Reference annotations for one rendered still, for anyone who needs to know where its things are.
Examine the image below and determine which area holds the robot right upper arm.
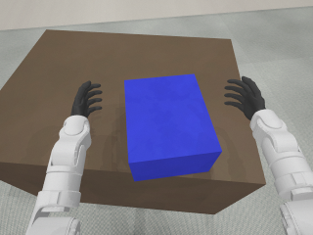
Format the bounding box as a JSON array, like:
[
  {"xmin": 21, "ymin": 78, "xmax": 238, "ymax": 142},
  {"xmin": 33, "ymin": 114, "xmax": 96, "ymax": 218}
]
[{"xmin": 279, "ymin": 199, "xmax": 313, "ymax": 235}]

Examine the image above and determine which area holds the carton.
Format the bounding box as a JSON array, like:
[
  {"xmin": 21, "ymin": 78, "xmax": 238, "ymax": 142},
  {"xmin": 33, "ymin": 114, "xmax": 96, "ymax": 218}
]
[{"xmin": 124, "ymin": 73, "xmax": 222, "ymax": 182}]

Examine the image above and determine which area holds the robot right forearm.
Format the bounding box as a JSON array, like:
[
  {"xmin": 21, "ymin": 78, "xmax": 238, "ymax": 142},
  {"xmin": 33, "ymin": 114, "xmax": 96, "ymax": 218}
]
[{"xmin": 249, "ymin": 109, "xmax": 313, "ymax": 201}]

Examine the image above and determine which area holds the pedestal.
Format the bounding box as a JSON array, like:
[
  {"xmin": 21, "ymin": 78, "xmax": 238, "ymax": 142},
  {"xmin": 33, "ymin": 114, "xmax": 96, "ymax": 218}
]
[{"xmin": 0, "ymin": 29, "xmax": 266, "ymax": 214}]

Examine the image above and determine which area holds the right robot hand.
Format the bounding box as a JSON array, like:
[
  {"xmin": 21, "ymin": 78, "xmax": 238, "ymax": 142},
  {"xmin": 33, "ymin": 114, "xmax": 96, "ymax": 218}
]
[{"xmin": 224, "ymin": 76, "xmax": 266, "ymax": 120}]

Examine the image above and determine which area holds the robot left forearm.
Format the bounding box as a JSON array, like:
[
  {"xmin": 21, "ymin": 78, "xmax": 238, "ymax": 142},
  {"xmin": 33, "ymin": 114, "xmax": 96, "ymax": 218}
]
[{"xmin": 25, "ymin": 115, "xmax": 92, "ymax": 235}]

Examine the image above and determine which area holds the robot left upper arm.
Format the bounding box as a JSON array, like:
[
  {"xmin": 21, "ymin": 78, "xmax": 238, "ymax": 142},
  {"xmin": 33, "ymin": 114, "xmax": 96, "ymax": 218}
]
[{"xmin": 27, "ymin": 216, "xmax": 81, "ymax": 235}]

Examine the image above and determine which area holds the left robot hand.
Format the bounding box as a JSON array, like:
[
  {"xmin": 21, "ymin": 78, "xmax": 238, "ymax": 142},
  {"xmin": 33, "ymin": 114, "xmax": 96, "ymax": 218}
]
[{"xmin": 70, "ymin": 80, "xmax": 103, "ymax": 118}]

